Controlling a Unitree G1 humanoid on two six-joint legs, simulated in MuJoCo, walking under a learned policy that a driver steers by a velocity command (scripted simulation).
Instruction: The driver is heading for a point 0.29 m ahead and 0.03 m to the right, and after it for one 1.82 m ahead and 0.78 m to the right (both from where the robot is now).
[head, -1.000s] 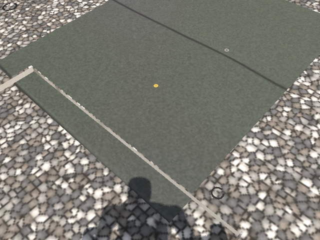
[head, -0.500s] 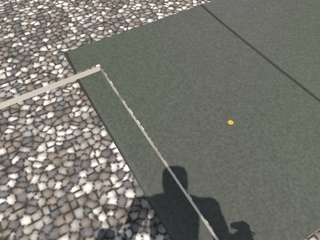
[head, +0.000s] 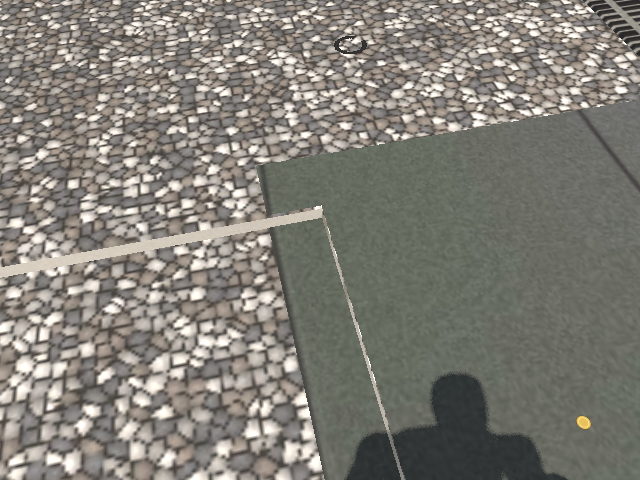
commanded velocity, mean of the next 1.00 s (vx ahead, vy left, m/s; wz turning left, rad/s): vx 0.17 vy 0.00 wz -0.31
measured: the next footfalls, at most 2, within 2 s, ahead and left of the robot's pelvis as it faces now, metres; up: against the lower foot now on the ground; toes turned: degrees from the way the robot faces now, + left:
left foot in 0.26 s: +0.29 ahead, +0.16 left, +0.00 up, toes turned -1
right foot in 0.68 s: +0.23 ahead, -0.08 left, +0.00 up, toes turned -17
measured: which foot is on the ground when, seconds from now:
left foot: up 0.00-0.24, down 0.26-0.68, up 0.70-1.00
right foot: down 0.00-0.26, up 0.28-0.66, down 0.68-1.00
